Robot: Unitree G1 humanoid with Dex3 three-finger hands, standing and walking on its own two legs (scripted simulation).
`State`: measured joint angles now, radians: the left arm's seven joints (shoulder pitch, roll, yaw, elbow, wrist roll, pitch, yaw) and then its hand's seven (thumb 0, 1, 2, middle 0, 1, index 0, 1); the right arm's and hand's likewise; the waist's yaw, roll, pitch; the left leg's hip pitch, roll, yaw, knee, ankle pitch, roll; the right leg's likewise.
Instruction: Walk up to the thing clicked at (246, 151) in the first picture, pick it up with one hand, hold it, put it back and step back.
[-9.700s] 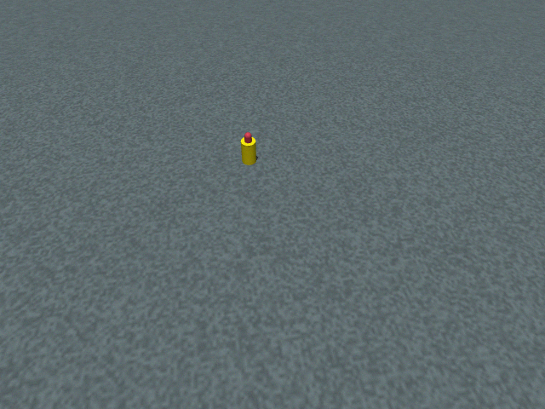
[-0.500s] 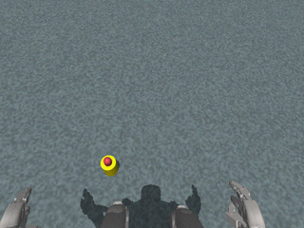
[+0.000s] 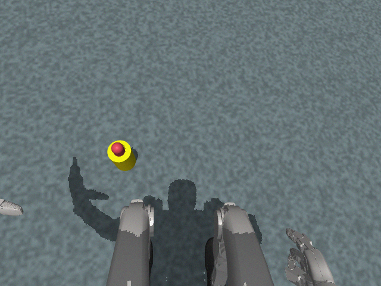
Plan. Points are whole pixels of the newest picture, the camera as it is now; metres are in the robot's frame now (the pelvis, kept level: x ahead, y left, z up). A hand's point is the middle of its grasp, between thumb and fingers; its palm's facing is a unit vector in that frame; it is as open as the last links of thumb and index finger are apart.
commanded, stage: go down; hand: left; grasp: from the side
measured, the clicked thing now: (121, 154) +0.48 +0.23 -0.43
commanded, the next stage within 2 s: approach in 1.40 s
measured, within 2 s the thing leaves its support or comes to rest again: neither
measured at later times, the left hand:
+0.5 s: hand (4, 161) +0.36 +0.40 -0.10, palm faces +0.25 -0.96 -0.12, open 17.3 cm
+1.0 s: hand (6, 154) +0.38 +0.42 -0.12, palm faces +0.24 -0.97 -0.09, open 17.3 cm
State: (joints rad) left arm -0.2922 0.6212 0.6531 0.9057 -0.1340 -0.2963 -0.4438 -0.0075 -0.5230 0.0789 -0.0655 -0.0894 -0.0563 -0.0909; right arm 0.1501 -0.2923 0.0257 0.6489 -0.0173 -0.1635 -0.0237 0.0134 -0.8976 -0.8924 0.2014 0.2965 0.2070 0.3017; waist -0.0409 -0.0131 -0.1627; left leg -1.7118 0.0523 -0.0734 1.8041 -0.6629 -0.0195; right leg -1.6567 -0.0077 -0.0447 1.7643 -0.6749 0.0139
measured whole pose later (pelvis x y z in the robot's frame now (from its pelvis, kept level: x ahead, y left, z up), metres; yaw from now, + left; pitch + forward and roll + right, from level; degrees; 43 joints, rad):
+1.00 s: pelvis -0.03 +0.00 -0.13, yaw -3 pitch +32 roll -7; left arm -0.62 0.92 0.84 1.11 -0.17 -0.38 -0.66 -0.01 -0.50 0.08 -0.05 -0.07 -0.04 -0.07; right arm 0.12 -0.35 0.11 0.68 -0.05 -0.15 -0.02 0.01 -0.92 -0.90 0.20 0.30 0.21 0.30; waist -0.09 -0.04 -0.09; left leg -2.12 0.04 -0.14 2.23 -0.68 -0.02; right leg -2.04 0.00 -0.07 2.16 -0.69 0.02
